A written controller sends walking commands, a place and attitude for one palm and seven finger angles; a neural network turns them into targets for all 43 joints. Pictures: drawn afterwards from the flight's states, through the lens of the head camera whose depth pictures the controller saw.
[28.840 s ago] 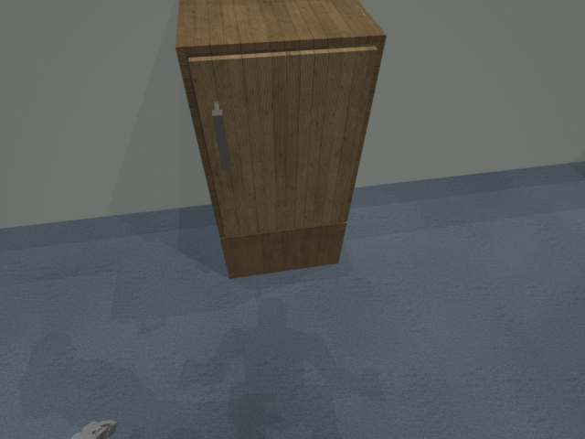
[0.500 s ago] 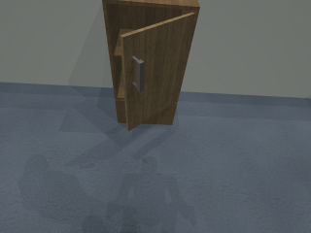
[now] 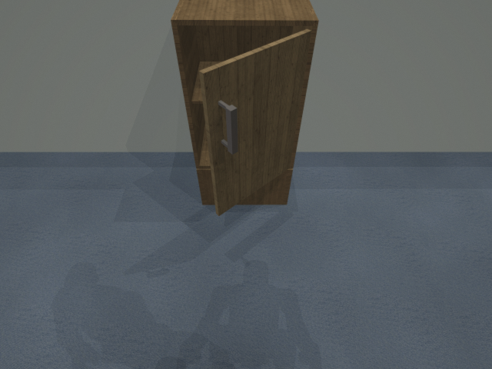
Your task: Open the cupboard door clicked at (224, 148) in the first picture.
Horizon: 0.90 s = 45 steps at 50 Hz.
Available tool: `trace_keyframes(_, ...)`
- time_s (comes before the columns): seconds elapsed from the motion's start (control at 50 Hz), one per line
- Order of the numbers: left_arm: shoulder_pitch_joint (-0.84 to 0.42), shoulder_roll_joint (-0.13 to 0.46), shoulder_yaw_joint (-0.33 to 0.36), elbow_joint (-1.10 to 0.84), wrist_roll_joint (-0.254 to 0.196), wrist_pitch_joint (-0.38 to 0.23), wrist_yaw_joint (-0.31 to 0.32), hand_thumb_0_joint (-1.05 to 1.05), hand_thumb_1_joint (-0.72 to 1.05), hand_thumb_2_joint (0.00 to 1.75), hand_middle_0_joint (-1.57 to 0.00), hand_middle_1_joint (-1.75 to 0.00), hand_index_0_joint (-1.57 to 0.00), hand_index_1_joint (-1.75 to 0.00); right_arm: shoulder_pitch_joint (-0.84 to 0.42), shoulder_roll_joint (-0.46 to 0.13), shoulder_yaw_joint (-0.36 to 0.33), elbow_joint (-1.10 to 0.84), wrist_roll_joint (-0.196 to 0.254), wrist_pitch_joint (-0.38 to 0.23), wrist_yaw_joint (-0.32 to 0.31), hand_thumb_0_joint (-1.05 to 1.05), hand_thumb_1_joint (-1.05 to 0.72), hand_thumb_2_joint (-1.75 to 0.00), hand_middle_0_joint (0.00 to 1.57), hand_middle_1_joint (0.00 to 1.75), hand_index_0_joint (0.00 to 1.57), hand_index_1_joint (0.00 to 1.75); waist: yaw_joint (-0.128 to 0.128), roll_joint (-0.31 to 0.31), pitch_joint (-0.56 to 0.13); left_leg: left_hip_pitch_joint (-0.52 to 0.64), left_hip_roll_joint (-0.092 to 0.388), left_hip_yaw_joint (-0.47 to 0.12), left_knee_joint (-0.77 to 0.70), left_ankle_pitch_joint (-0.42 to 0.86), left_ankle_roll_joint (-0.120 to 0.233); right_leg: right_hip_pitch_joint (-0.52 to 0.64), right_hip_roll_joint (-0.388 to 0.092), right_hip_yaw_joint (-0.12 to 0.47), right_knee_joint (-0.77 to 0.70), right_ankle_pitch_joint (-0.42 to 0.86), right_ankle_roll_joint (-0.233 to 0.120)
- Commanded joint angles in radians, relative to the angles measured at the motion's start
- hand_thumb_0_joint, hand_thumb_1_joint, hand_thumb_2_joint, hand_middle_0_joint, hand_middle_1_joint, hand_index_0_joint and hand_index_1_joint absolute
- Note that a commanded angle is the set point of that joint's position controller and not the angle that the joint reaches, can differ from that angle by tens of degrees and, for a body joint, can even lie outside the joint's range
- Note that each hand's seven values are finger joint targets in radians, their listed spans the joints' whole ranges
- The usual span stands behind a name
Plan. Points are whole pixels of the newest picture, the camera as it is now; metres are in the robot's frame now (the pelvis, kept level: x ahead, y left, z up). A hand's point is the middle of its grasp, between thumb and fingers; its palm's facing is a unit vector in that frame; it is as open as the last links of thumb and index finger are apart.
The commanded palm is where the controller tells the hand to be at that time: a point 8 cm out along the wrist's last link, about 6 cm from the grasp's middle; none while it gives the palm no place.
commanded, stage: let the arm hang, fingers relaxed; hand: left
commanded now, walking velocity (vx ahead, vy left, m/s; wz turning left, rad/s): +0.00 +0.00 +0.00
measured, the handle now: (227, 127) +0.74 +0.10 -0.05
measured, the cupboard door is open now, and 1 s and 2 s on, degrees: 41 41 41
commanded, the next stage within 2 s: look to check the result in 0.26 s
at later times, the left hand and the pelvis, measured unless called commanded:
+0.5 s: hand out of the picture +0.04 +0.21 -0.17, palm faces -0.01 -0.96 -0.27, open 7.4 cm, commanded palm none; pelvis +0.01 -0.01 +0.00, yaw +0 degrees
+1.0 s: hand out of the picture +0.07 +0.20 -0.16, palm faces -0.01 -0.96 -0.29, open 7.4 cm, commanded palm none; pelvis +0.02 -0.02 +0.00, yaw +0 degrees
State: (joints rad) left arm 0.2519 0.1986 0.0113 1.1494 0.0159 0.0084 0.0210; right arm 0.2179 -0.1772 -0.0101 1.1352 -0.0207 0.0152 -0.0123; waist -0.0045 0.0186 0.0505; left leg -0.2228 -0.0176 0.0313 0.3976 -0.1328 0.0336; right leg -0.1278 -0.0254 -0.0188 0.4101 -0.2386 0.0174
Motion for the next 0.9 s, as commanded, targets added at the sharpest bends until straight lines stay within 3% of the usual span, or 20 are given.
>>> trace_keyframes(0.0, 0.035, 0.141, 0.022, -0.034, 0.000, -0.017, 0.007, 0.00, 0.90, 0.90, -0.20, -0.30, -0.20, -0.30, 0.039, -0.142, -0.031, -0.030, -0.001, -0.016, -0.013, 0.00, -0.90, -0.90, 0.20, 0.30, 0.20, 0.30, -0.004, -0.006, 0.042, 0.017, 0.113, -0.137, -0.129, -0.157, 0.000, -0.112, -0.068, 0.061, -0.098, -0.068, -0.058)
trace_keyframes(0.24, -0.006, 0.175, 0.031, -0.049, -0.001, -0.026, 0.002, 0.00, 0.90, 0.90, -0.20, -0.30, -0.20, -0.30, 0.009, -0.182, -0.035, -0.042, 0.001, -0.024, -0.012, 0.00, -0.90, -0.90, 0.20, 0.30, 0.20, 0.30, -0.002, 0.003, 0.006, 0.047, 0.114, -0.129, -0.115, -0.097, -0.003, -0.088, -0.074, 0.072, -0.115, -0.038, -0.064)
trace_keyframes(0.44, -0.038, 0.202, 0.031, -0.046, -0.004, -0.031, 0.003, 0.00, 0.90, 0.90, -0.20, -0.30, -0.20, -0.30, -0.019, -0.211, -0.034, -0.038, 0.003, -0.030, -0.013, 0.00, -0.90, -0.90, 0.20, 0.30, 0.20, 0.30, -0.001, -0.004, -0.037, 0.102, 0.124, -0.123, -0.092, 0.051, -0.001, -0.051, -0.082, 0.079, -0.121, 0.054, -0.063)
trace_keyframes(0.54, -0.053, 0.218, 0.030, -0.043, -0.005, -0.033, 0.003, 0.00, 0.90, 0.90, -0.20, -0.30, -0.20, -0.30, -0.033, -0.223, -0.032, -0.036, 0.004, -0.029, -0.012, 0.00, -0.90, -0.90, 0.20, 0.30, 0.20, 0.30, -0.003, -0.024, -0.030, 0.108, 0.126, -0.120, -0.095, 0.062, -0.003, -0.047, -0.085, 0.081, -0.135, 0.062, -0.062)
trace_keyframes(0.62, -0.068, 0.221, 0.027, -0.041, -0.005, -0.030, 0.002, 0.00, 0.90, 0.90, -0.20, -0.30, -0.20, -0.30, -0.048, -0.226, -0.030, -0.033, 0.002, -0.026, -0.010, 0.00, -0.90, -0.90, 0.20, 0.30, 0.20, 0.30, -0.006, 0.001, -0.006, 0.098, 0.125, -0.122, -0.112, 0.015, -0.009, -0.057, -0.086, 0.084, -0.144, 0.027, -0.060)
trace_keyframes(0.74, -0.076, 0.235, 0.031, -0.048, -0.004, -0.037, 0.002, 0.00, 0.90, 0.90, -0.20, -0.30, -0.20, -0.30, -0.065, -0.243, -0.031, -0.041, 0.004, -0.031, -0.009, 0.00, -0.90, -0.90, 0.20, 0.30, 0.20, 0.30, -0.002, -0.024, -0.043, 0.122, 0.128, -0.116, -0.096, 0.081, -0.008, -0.035, -0.090, 0.085, -0.146, 0.084, -0.058)
trace_keyframes(0.88, -0.090, 0.237, 0.032, -0.049, -0.006, -0.037, 0.003, 0.00, 0.90, 0.90, -0.20, -0.30, -0.20, -0.30, -0.074, -0.245, -0.027, -0.037, 0.002, -0.033, -0.010, 0.00, -0.90, -0.90, 0.20, 0.30, 0.20, 0.30, -0.004, -0.004, -0.047, 0.126, 0.130, -0.117, -0.101, 0.107, -0.011, -0.015, -0.092, 0.086, -0.146, 0.112, -0.058)
